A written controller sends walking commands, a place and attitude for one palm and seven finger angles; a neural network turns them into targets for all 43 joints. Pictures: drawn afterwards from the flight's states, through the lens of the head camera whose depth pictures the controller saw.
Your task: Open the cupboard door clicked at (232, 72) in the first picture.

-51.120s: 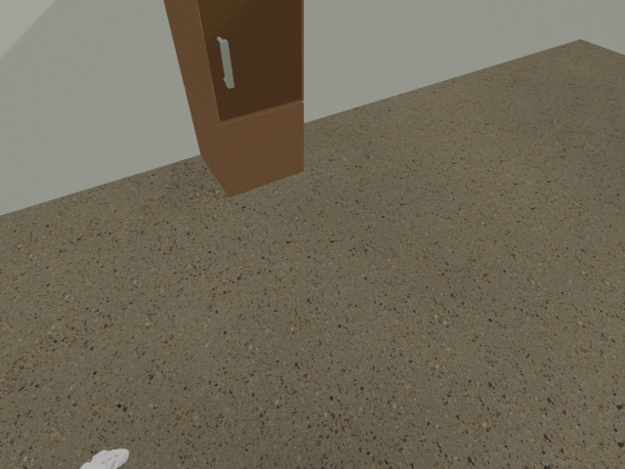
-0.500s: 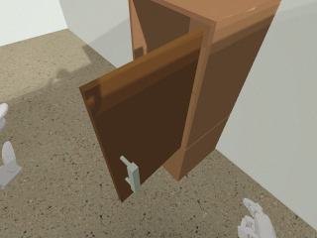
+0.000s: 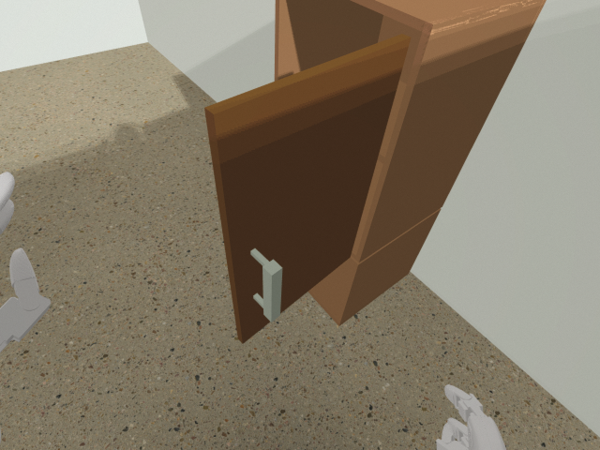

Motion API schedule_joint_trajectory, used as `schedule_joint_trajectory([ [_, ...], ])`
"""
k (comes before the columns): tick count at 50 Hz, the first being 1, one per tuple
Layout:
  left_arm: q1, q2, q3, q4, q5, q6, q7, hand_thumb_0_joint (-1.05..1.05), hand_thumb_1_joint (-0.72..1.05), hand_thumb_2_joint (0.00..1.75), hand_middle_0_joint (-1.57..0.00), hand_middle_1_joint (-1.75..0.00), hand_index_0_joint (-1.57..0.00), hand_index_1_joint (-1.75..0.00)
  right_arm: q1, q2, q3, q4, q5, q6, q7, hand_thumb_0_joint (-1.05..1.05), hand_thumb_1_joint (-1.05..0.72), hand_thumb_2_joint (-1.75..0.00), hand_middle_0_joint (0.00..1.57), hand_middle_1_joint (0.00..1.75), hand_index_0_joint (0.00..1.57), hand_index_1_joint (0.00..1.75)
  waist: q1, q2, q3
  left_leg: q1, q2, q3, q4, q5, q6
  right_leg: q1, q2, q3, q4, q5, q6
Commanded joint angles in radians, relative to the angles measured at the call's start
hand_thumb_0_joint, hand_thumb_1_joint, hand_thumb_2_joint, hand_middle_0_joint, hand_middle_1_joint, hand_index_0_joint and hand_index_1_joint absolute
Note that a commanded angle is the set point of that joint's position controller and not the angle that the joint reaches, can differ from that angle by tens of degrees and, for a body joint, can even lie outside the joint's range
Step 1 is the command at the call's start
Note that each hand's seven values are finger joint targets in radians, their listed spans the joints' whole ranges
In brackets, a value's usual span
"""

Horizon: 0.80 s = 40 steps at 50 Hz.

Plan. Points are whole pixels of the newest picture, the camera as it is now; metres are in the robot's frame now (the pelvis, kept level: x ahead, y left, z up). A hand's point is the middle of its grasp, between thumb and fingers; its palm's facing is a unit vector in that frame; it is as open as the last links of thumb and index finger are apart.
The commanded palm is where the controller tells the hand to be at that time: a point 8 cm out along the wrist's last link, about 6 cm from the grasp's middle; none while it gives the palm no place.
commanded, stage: step back with the hand held close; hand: left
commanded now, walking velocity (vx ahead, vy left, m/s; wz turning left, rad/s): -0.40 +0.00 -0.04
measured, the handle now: (264, 285) +0.41 +0.08 -0.10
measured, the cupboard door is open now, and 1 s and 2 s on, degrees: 95 95 95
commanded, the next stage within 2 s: stop stepping back and stand still in 0.34 s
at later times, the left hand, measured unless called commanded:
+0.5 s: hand (15, 411) +0.12 +0.23 +0.18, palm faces +0.30 -0.84 -0.45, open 7.4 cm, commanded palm +0.04 +0.28 +0.19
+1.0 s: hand out of the picture +0.05 +0.22 +0.18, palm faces +0.28 -0.83 -0.49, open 7.4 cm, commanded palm +0.01 +0.27 +0.19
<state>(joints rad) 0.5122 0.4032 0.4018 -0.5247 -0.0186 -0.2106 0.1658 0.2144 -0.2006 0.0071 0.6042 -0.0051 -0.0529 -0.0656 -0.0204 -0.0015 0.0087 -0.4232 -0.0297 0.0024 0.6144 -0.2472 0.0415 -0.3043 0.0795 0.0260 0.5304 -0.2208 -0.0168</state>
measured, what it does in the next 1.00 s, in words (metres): walks backwards: right foot, then left foot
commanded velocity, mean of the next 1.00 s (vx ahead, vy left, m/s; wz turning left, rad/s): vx -0.08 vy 0.03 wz -0.01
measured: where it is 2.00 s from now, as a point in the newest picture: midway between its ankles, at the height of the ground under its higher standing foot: outside the picture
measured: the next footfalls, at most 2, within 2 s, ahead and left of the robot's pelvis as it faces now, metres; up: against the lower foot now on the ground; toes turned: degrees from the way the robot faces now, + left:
right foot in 0.46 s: -0.19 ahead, -0.08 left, +0.00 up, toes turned -7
left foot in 0.64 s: +0.02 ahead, +0.08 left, +0.00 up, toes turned -5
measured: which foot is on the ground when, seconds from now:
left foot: down 0.00-0.52, up 0.54-0.62, down 0.64-0.86, up 0.88-1.00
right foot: down 0.00-0.08, up 0.10-0.44, down 0.46-1.00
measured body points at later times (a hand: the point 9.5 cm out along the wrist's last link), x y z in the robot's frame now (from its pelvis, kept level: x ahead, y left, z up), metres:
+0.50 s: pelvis -0.13 +0.00 -0.01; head -0.07 +0.02 +0.43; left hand +0.10 +0.27 +0.20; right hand +0.08 -0.21 -0.08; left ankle +0.09 +0.07 -0.73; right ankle -0.29 -0.08 -0.73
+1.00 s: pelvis -0.16 -0.01 +0.00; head -0.17 +0.01 +0.45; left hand +0.03 +0.26 +0.21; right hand -0.09 -0.27 -0.09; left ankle -0.11 +0.11 -0.70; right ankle -0.28 -0.08 -0.73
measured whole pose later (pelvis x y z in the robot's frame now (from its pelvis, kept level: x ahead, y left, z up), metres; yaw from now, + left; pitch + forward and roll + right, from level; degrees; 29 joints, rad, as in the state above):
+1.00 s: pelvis -0.16 -0.01 +0.00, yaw -8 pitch +1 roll +1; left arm 0.65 0.44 0.43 -0.58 -0.02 -0.25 0.14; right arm 0.33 -0.20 0.00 0.67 0.00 -0.11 -0.07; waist -0.01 -0.07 -0.06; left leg -0.44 -0.01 0.04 0.75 -0.25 0.00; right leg -0.07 0.03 0.00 0.49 -0.43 -0.06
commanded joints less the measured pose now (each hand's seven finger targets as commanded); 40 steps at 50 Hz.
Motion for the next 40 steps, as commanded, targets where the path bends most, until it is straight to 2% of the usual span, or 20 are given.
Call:
schedule_joint_trajectory([
  [1, 0.007, 0.227, 0.171, -0.173, -0.015, -0.069, 0.024, 0.00, 0.90, 0.90, -0.20, -0.30, -0.20, -0.30, -0.107, -0.137, -0.056, -0.158, 0.014, -0.042, -0.010, 0.00, -0.90, -0.90, 0.20, 0.30, 0.20, 0.30, -0.005, 0.004, -0.032, 0.105, 0.061, -0.097, -0.100, -0.121, -0.019, -0.154, -0.152, 0.144, -0.205, -0.106, -0.036],
  [3, 0.025, 0.236, 0.197, -0.191, -0.014, -0.078, 0.019, 0.00, 0.90, 0.90, -0.20, -0.30, -0.20, -0.30, -0.117, -0.151, -0.057, -0.174, 0.016, -0.046, -0.015, 0.00, -0.90, -0.90, 0.20, 0.30, 0.20, 0.30, 0.004, 0.126, -0.046, -0.045, 0.145, -0.190, -0.296, -0.232, 0.015, 0.014, -0.046, 0.055, -0.064, -0.084, 0.013],
  [5, 0.032, 0.224, 0.222, -0.214, 0.004, -0.087, 0.013, 0.00, 0.90, 0.90, -0.20, -0.30, -0.20, -0.30, -0.131, -0.169, -0.066, -0.189, -0.004, -0.063, -0.024, 0.00, -0.90, -0.90, 0.20, 0.30, 0.20, 0.30, 0.027, 0.296, -0.094, -0.355, 0.316, -0.395, -0.560, -0.531, 0.097, 0.339, 0.068, -0.008, 0.317, -0.075, 0.036],
  [7, 0.008, 0.212, 0.220, -0.233, 0.019, -0.085, 0.019, 0.00, 0.90, 0.90, -0.20, -0.30, -0.20, -0.30, -0.106, -0.152, -0.074, -0.172, -0.039, -0.084, -0.024, 0.00, -0.90, -0.90, 0.20, 0.30, 0.20, 0.30, 0.016, 0.250, -0.110, -0.363, 0.369, -0.404, -0.593, -0.520, 0.123, 0.302, 0.076, 0.018, 0.583, -0.190, 0.028],
  [10, 0.017, 0.181, 0.170, -0.235, -0.004, -0.070, 0.025, 0.00, 0.90, 0.90, -0.20, -0.30, -0.20, -0.30, -0.112, -0.135, -0.075, -0.134, -0.021, -0.113, -0.009, 0.00, -0.90, -0.90, 0.20, 0.30, 0.20, 0.30, 0.040, 0.146, -0.156, -0.037, 0.285, -0.233, -0.489, -0.264, 0.071, 0.100, 0.039, -0.015, 0.479, -0.264, 0.020],
  [12, 0.038, 0.163, 0.131, -0.257, -0.028, -0.056, 0.024, 0.00, 0.90, 0.90, -0.20, -0.30, -0.20, -0.30, -0.113, -0.126, -0.070, -0.115, -0.007, -0.126, 0.000, 0.00, -0.90, -0.90, 0.20, 0.30, 0.20, 0.30, 0.038, 0.172, -0.214, 0.161, 0.250, -0.171, -0.488, -0.172, 0.027, 0.047, 0.032, -0.062, 0.312, -0.324, 0.012],
  [15, -0.033, 0.164, 0.101, -0.286, -0.041, -0.063, 0.019, 0.00, 0.90, 0.90, -0.20, -0.30, -0.20, -0.30, -0.090, -0.125, -0.058, -0.072, -0.019, -0.139, 0.000, 0.00, -0.90, -0.90, 0.20, 0.30, 0.20, 0.30, 0.021, 0.229, -0.243, 0.326, 0.253, -0.166, -0.515, -0.008, -0.021, 0.043, 0.020, -0.068, 0.104, -0.360, 0.000],
  [20, -0.119, 0.239, 0.146, -0.304, -0.057, -0.087, 0.004, 0.00, 0.90, 0.90, -0.20, -0.30, -0.20, -0.30, -0.088, -0.113, -0.062, -0.057, -0.027, -0.121, 0.017, 0.00, -0.90, -0.90, 0.20, 0.30, 0.20, 0.30, 0.039, 0.206, -0.364, 0.556, 0.248, -0.086, -0.360, 0.527, -0.095, 0.075, 0.012, -0.054, -0.152, -0.237, -0.031],
  [22, -0.105, 0.287, 0.207, -0.307, -0.070, -0.105, -0.006, 0.00, 0.90, 0.90, -0.20, -0.30, -0.20, -0.30, -0.125, -0.110, -0.059, -0.081, -0.015, -0.096, 0.022, 0.00, -0.90, -0.90, 0.20, 0.30, 0.20, 0.30, 0.046, 0.119, -0.341, 0.558, 0.206, -0.023, -0.211, 0.411, -0.067, 0.014, -0.075, 0.008, -0.302, -0.096, -0.038],
  [24, 0.017, 0.357, 0.295, -0.313, -0.078, -0.106, -0.002, 0.00, 0.90, 0.90, -0.20, -0.30, -0.20, -0.30, -0.150, -0.087, -0.036, -0.116, -0.003, -0.075, 0.016, 0.00, -0.90, -0.90, 0.20, 0.30, 0.20, 0.30, 0.048, -0.059, -0.296, 0.428, 0.084, 0.023, 0.014, 0.061, -0.060, -0.090, -0.274, 0.112, -0.331, 0.016, -0.070],
  [25, 0.039, 0.355, 0.302, -0.294, -0.077, -0.098, -0.004, 0.00, 0.90, 0.90, -0.20, -0.30, -0.20, -0.30, -0.160, -0.083, -0.024, -0.129, -0.003, -0.069, 0.016, 0.00, -0.90, -0.90, 0.20, 0.30, 0.20, 0.30, 0.046, -0.092, -0.254, 0.365, 0.046, 0.037, 0.127, -0.002, -0.082, -0.154, -0.331, 0.116, -0.344, -0.104, -0.105],
  [26, 0.039, 0.286, 0.244, -0.306, -0.078, -0.094, -0.013, 0.00, 0.90, 0.90, -0.20, -0.30, -0.20, -0.30, -0.172, -0.096, -0.039, -0.135, 0.014, -0.069, 0.016, 0.00, -0.90, -0.90, 0.20, 0.30, 0.20, 0.30, 0.039, -0.132, -0.180, 0.265, 0.020, 0.017, 0.249, 0.000, -0.074, -0.129, -0.318, 0.110, -0.283, 0.028, -0.117],
  [27, 0.091, 0.303, 0.280, -0.291, -0.064, -0.080, -0.016, 0.00, 0.90, 0.90, -0.20, -0.30, -0.20, -0.30, -0.175, -0.102, -0.034, -0.149, 0.019, -0.070, 0.014, 0.00, -0.90, -0.90, 0.20, 0.30, 0.20, 0.30, 0.032, -0.123, -0.137, 0.159, 0.045, 0.010, 0.275, 0.022, -0.057, -0.084, -0.305, 0.101, -0.231, 0.156, -0.119],
  [29, 0.134, 0.282, 0.285, -0.222, -0.064, -0.036, -0.020, 0.00, 0.90, 0.90, -0.20, -0.30, -0.20, -0.30, -0.163, -0.084, -0.017, -0.147, 0.012, -0.056, 0.009, 0.00, -0.90, -0.90, 0.20, 0.30, 0.20, 0.30, 0.010, -0.003, -0.090, 0.081, 0.066, 0.028, 0.152, 0.056, -0.049, -0.031, -0.293, 0.063, -0.194, 0.138, -0.114],
  [30, 0.087, 0.236, 0.229, -0.184, -0.065, -0.032, -0.008, 0.00, 0.90, 0.90, -0.20, -0.30, -0.20, -0.30, -0.126, -0.090, -0.009, -0.128, 0.003, -0.056, -0.005, 0.00, -0.90, -0.90, 0.20, 0.30, 0.20, 0.30, -0.021, 0.031, -0.026, 0.128, 0.071, 0.017, 0.044, 0.108, -0.040, -0.041, -0.264, 0.039, -0.149, 0.186, -0.085],
  [32, -0.053, 0.218, 0.185, -0.074, -0.050, -0.029, 0.001, 0.00, 0.90, 0.90, -0.20, -0.30, -0.20, -0.30, -0.084, -0.123, -0.020, -0.093, 0.019, -0.078, -0.022, 0.00, -0.90, -0.90, 0.20, 0.30, 0.20, 0.30, -0.028, 0.082, 0.008, 0.241, 0.071, 0.002, -0.056, 0.089, -0.009, -0.098, -0.201, 0.004, -0.089, 0.177, 0.001],
  [34, -0.144, 0.203, 0.151, 0.042, -0.034, -0.024, 0.004, 0.00, 0.90, 0.90, -0.20, -0.30, -0.20, -0.30, -0.062, -0.148, -0.030, -0.082, 0.024, -0.094, -0.032, 0.00, -0.90, -0.90, 0.20, 0.30, 0.20, 0.30, -0.021, 0.049, 0.030, 0.244, 0.125, -0.099, -0.088, 0.136, 0.045, -0.104, -0.133, -0.011, -0.013, 0.232, 0.072],
  [37, -0.178, 0.197, 0.113, -0.031, -0.032, -0.046, -0.005, 0.00, 0.90, 0.90, -0.20, -0.30, -0.20, -0.30, -0.076, -0.143, -0.035, -0.094, 0.011, -0.107, -0.032, 0.00, -0.90, -0.90, 0.20, 0.30, 0.20, 0.30, 0.000, 0.136, -0.020, 0.124, 0.226, -0.338, -0.355, -0.129, 0.094, 0.011, -0.049, -0.040, 0.120, -0.191, 0.052],
  [38, -0.162, 0.193, 0.111, -0.067, -0.030, -0.046, -0.007, 0.00, 0.90, 0.90, -0.20, -0.30, -0.20, -0.30, -0.090, -0.147, -0.041, -0.105, 0.008, -0.114, -0.031, 0.00, -0.90, -0.90, 0.20, 0.30, 0.20, 0.30, 0.017, 0.100, -0.001, 0.029, 0.228, -0.331, -0.427, -0.292, 0.070, 0.098, -0.038, -0.043, 0.069, -0.288, 0.027],
  [40, -0.117, 0.201, 0.121, -0.166, -0.021, -0.048, -0.010, 0.00, 0.90, 0.90, -0.20, -0.30, -0.20, -0.30, -0.101, -0.145, -0.049, -0.122, 0.007, -0.117, -0.029, 0.00, -0.90, -0.90, 0.20, 0.30, 0.20, 0.30, 0.026, 0.105, -0.011, -0.081, 0.148, -0.193, -0.384, -0.345, -0.001, 0.225, -0.045, -0.058, -0.068, -0.322, -0.015],
])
